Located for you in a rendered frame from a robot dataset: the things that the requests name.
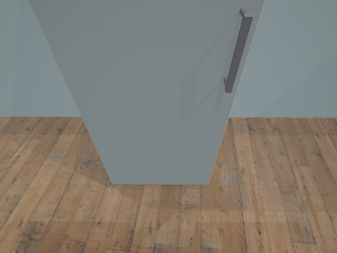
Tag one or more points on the fridge door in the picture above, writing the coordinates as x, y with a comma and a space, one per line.
147, 77

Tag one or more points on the handle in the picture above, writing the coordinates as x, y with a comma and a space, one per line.
238, 51

